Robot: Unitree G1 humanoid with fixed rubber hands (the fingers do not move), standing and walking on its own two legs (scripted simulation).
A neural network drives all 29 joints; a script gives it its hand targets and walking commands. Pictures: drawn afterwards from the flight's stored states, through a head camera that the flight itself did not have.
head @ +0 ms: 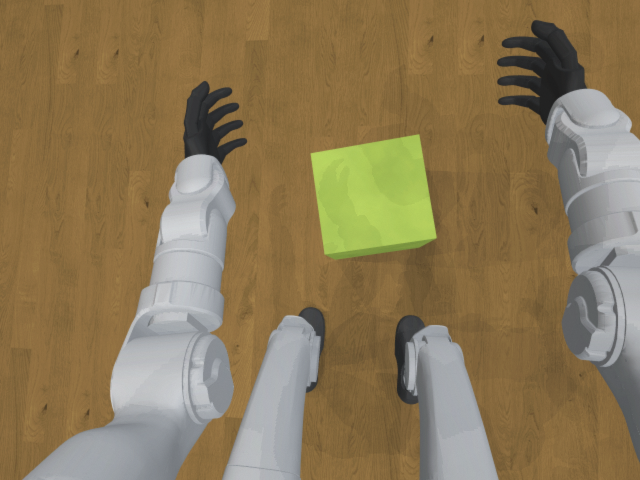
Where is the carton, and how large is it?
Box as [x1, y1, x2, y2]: [311, 134, 436, 259]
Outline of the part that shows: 418,134 311,153 325,254 336,259 418,247 436,237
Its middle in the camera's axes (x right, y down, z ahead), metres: +0.12 -0.08 +0.86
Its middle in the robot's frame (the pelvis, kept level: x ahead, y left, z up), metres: +0.48 +0.00 -0.52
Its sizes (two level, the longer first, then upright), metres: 0.210 0.200 0.250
